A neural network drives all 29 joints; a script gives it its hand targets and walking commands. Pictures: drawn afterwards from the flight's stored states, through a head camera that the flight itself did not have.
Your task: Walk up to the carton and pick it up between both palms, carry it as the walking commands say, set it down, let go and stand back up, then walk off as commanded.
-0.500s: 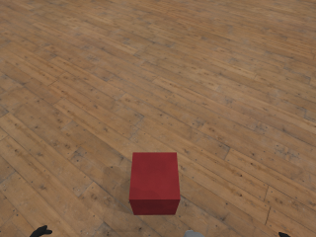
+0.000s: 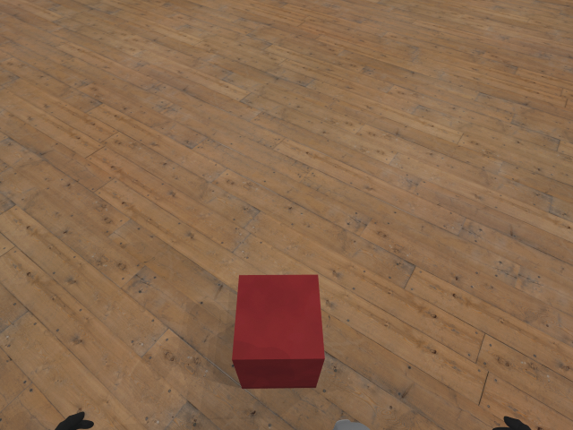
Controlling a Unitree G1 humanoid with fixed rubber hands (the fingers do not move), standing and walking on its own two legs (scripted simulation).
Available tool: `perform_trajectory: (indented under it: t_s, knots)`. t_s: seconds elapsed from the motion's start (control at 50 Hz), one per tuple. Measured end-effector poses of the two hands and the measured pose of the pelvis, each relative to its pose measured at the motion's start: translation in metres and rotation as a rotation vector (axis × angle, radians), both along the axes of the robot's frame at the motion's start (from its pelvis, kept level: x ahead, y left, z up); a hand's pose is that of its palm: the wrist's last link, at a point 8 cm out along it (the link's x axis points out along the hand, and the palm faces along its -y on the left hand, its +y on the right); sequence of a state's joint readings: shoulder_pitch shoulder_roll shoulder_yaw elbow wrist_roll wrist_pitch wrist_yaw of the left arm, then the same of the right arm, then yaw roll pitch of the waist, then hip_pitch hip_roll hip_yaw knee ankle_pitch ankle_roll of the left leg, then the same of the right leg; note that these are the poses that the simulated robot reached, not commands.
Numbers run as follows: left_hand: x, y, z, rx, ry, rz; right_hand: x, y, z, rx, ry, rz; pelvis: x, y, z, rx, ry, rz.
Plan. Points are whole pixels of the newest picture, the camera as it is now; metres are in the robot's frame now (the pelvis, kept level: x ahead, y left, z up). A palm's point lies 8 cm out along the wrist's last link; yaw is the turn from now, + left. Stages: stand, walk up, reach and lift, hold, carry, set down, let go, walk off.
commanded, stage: walk up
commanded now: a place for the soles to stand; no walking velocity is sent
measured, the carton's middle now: (278, 333) +0.47 +0.03 -0.59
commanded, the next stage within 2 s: reach and lift in 1.32 s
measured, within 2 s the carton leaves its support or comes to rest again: neither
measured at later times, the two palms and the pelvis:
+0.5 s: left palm out of the picture +0.07 +0.35 -0.08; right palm out of the picture +0.05 -0.31 -0.08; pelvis -0.04 +0.02 +0.00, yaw -1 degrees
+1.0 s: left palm out of the picture +0.05 +0.34 -0.08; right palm out of the picture +0.04 -0.31 -0.08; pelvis -0.05 +0.02 +0.00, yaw -2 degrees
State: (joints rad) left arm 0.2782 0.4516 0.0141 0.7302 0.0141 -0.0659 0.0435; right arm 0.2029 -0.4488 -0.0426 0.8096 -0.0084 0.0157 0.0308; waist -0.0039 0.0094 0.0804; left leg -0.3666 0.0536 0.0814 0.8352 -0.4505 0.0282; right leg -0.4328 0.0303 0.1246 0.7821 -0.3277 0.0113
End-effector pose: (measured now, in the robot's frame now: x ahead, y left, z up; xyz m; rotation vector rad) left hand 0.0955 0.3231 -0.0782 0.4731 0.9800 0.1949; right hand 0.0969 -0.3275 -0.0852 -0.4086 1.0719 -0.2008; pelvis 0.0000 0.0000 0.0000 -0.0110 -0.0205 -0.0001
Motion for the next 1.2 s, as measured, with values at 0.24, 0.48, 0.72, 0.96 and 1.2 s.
perform_trajectory:
  t_s: [0.24,0.48,0.72,0.96,1.2]
  knots:
    - [-0.005,0.003,0.0,-0.001,-0.008,-0.003,-0.01,0.002,0.001,-0.003,-0.004,-0.006,-0.01,0.003,0.0,-0.002,-0.013,-0.003]
    - [-0.019,0.022,-0.006,0.005,0.013,-0.012,-0.041,0.015,0.006,-0.022,0.009,-0.04,-0.035,0.02,-0.001,-0.014,-0.048,-0.02]
    - [-0.046,0.018,-0.007,-0.001,0.03,-0.027,-0.058,0.014,0.006,-0.016,-0.005,-0.053,-0.05,0.02,0.0,-0.018,-0.064,-0.029]
    - [-0.046,0.015,-0.004,0.001,0.035,-0.035,-0.059,0.012,0.001,-0.005,0.004,-0.046,-0.049,0.016,0.0,-0.013,-0.061,-0.032]
    - [-0.034,0.012,-0.004,-0.003,0.025,-0.039,-0.056,0.011,0.0,-0.004,0.008,-0.044,-0.045,0.015,0.0,-0.012,-0.055,-0.035]
